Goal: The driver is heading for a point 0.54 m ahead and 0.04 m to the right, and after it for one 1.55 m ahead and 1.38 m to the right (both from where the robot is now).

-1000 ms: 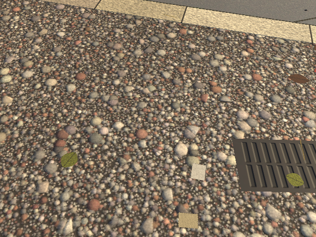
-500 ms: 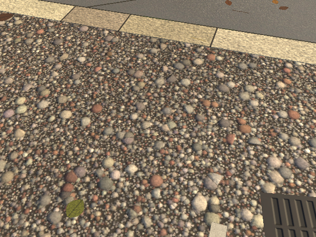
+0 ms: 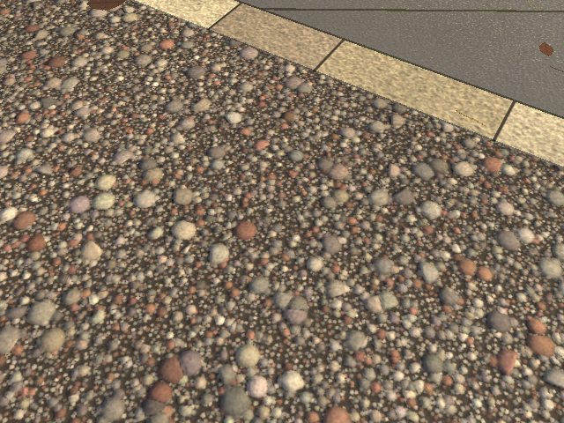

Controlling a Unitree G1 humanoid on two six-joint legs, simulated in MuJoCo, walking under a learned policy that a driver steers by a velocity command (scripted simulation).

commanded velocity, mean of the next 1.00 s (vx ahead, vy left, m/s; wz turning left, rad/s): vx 0.50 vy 0.00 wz -0.02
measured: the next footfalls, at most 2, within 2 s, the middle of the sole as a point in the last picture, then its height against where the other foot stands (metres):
right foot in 0.26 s outside the picture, level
left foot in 0.78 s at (232, 369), level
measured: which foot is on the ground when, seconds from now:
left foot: down 0.00-0.30, up 0.32-0.76, down 0.78-1.00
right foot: up 0.00-0.24, down 0.26-0.78, up 0.80-1.00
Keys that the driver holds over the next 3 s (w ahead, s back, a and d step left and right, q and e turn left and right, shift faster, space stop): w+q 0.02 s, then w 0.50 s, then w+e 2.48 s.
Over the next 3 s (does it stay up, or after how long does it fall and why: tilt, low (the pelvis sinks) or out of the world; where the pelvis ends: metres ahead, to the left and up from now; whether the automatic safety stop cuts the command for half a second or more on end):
stays up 1.39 -0.64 0.00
